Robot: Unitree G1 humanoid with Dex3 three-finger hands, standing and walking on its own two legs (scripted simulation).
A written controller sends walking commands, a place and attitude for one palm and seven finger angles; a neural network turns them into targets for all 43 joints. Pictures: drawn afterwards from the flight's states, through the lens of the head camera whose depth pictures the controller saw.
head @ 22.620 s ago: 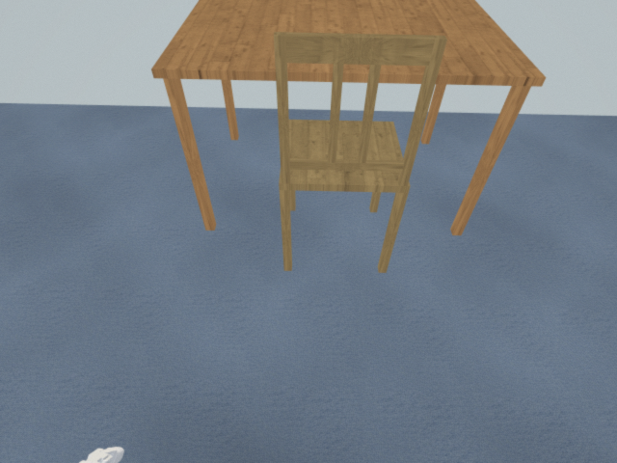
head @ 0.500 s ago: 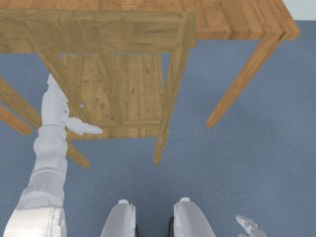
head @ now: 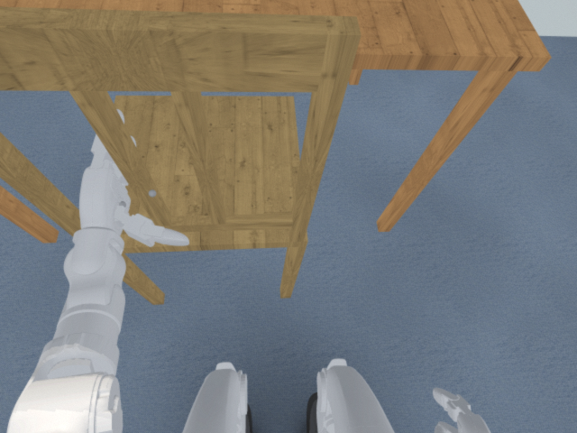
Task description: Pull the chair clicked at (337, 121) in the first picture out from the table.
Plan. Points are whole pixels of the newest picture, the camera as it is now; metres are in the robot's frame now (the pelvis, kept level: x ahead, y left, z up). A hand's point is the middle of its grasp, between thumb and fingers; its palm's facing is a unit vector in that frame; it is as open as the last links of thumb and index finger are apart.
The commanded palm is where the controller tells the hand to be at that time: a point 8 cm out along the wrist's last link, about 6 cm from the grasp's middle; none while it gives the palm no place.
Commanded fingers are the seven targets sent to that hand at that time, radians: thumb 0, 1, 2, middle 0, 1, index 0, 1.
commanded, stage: hook a spindle and tug to test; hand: left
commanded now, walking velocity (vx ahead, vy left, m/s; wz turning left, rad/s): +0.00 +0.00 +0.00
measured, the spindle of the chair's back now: (135, 171) +0.45 +0.20 +0.04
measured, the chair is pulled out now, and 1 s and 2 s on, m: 0.00 0.00 0.04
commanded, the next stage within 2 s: open the thumb and straighten the fingers in 1.42 s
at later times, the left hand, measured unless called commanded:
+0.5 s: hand (157, 189) +0.44 +0.18 +0.02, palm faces +0.05 -1.00 -0.04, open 11.4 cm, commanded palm +0.41 +0.22 +0.02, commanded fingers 0.00 0.34 0.66 -0.50 -1.45 -0.50 -1.45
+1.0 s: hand (157, 193) +0.43 +0.18 +0.02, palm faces +0.05 -1.00 -0.01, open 5.2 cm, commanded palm +0.39 +0.23 +0.02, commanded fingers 0.00 0.90 0.90 -0.50 -1.45 -0.50 -1.45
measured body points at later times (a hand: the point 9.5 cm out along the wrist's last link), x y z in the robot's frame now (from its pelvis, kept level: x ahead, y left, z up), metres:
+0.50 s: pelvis +0.00 +0.00 +0.00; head +0.14 +0.02 +0.43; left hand +0.43 +0.23 +0.02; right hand +0.09 -0.26 -0.12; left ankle +0.02 +0.09 -0.62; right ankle +0.03 -0.13 -0.62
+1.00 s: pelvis +0.01 +0.00 +0.00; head +0.14 +0.02 +0.44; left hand +0.42 +0.23 +0.02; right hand +0.11 -0.26 -0.11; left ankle +0.02 +0.09 -0.62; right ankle +0.03 -0.13 -0.62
